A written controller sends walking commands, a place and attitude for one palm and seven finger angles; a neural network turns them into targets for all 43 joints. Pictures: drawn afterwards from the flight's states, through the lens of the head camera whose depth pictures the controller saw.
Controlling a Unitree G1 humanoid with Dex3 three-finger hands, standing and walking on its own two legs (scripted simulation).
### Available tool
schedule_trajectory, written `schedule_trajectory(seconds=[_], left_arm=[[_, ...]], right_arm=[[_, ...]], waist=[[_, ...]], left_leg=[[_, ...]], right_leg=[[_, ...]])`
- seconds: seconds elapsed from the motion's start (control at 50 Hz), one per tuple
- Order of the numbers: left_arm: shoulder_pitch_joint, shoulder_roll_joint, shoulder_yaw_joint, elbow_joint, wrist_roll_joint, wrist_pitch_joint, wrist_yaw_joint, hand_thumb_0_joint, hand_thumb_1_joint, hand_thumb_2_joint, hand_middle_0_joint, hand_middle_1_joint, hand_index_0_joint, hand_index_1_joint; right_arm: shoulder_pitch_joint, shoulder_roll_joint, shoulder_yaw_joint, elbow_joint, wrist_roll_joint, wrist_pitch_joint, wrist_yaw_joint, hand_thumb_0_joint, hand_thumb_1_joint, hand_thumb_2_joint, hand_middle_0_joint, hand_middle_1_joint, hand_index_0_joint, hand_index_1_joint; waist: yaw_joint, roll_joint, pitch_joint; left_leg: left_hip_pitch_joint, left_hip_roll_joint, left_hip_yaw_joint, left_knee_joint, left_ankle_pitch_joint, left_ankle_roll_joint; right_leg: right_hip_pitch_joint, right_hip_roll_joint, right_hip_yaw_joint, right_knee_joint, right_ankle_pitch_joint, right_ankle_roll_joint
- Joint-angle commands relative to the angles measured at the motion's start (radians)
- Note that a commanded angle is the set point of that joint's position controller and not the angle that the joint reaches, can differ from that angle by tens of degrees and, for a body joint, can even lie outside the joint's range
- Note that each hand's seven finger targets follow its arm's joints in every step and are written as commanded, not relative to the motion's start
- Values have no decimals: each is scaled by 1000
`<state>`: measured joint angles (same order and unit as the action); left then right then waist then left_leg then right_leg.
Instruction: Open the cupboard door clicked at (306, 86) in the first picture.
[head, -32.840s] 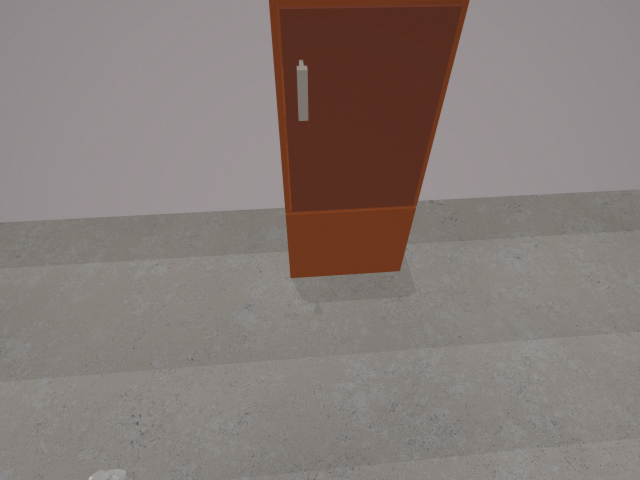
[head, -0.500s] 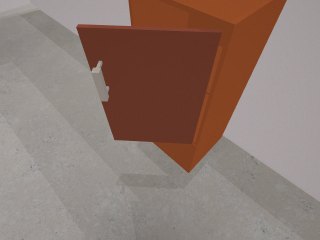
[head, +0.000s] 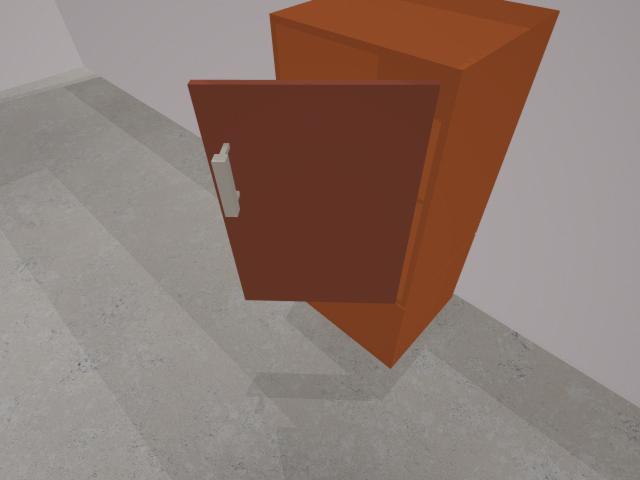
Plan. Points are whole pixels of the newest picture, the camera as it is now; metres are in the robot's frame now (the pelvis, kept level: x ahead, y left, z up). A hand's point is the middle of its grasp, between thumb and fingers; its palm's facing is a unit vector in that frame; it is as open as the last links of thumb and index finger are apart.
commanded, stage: come to a stop and stand still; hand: left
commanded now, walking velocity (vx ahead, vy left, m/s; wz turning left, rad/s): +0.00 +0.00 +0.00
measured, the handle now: (229, 180) +0.61 +0.22 +0.04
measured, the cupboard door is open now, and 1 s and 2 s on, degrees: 41 41 41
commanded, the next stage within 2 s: look again from close up in 0.58 s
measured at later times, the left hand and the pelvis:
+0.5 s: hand out of the picture +0.06 +0.22 -0.14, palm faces -0.03 -0.94 -0.34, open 7.4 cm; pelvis -0.01 -0.02 +0.01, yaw +1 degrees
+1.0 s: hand out of the picture +0.08 +0.20 -0.14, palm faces +0.00 -0.95 -0.30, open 7.4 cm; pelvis +0.02 -0.03 +0.02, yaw +2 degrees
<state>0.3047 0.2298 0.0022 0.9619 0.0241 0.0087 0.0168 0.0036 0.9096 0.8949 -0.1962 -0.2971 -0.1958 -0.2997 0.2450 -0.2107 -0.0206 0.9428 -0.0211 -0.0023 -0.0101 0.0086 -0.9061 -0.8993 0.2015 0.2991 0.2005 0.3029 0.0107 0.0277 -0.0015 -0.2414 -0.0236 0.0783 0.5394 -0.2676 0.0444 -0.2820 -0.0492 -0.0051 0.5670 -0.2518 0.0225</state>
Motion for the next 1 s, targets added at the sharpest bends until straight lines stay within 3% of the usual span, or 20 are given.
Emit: schedule_trajectory(seconds=[0.0, 0.12, 0.22, 0.32, 0.44, 0.72, 0.98], left_arm=[[-34, 174, 40, -52, 0, -25, 11, 0, 900, 900, -200, -300, -200, -300], [-63, 217, 45, -22, 1, -30, 3, 0, 900, 900, -200, -300, -200, -300], [-94, 250, 48, -5, -1, -36, -2, 0, 900, 900, -200, -300, -200, -300], [-123, 270, 42, 19, -4, -37, -4, 0, 900, 900, -200, -300, -200, -300], [-147, 278, 35, 38, -7, -38, -4, 0, 900, 900, -200, -300, -200, -300], [-169, 256, 26, 61, -10, -43, 2, 0, 900, 900, -200, -300, -200, -300], [-157, 248, 27, 71, -9, -46, 5, 0, 900, 900, -200, -300, -200, -300]], right_arm=[[-26, -190, -52, -46, 1, -31, -6, 0, -900, -900, 200, 300, 200, 300], [-38, -238, -54, -8, 1, -33, -2, 0, -900, -900, 200, 300, 200, 300], [-31, -264, -53, 24, 1, -35, 0, 0, -900, -900, 200, 300, 200, 300], [-35, -281, -44, 54, 3, -37, 2, 0, -900, -900, 200, 300, 200, 300], [-46, -288, -34, 80, 5, -35, 3, 0, -900, -900, 200, 300, 200, 300], [-95, -278, -18, 112, 7, -36, -1, 0, -900, -900, 200, 300, 200, 300], [-121, -267, -14, 118, 8, -32, -7, 0, -900, -900, 200, 300, 200, 300]], waist=[[-13, -28, 59], [-11, -20, 66], [-19, -41, 42], [-19, -23, 40], [-19, -41, 42], [-16, -36, -22], [-14, -31, -15]], left_leg=[[-71, 128, -175, -218, -116, 13], [-80, 130, -185, -259, -186, 9], [-43, 120, -173, -237, -146, 2], [-32, 124, -168, -241, -97, -7], [-5, 126, -160, -237, -18, -13], [84, 140, -148, -242, 174, -23], [115, 143, -141, -250, 220, -29]], right_leg=[[-12, -42, 80, -129, -54, -57], [-1, -52, 88, -178, -119, -59], [-6, -72, 121, -227, -170, -67], [19, -80, 120, -247, -136, -65], [41, -81, 112, -267, -88, -61], [127, -83, 75, -265, 122, -52], [152, -85, 68, -281, 200, -51]])
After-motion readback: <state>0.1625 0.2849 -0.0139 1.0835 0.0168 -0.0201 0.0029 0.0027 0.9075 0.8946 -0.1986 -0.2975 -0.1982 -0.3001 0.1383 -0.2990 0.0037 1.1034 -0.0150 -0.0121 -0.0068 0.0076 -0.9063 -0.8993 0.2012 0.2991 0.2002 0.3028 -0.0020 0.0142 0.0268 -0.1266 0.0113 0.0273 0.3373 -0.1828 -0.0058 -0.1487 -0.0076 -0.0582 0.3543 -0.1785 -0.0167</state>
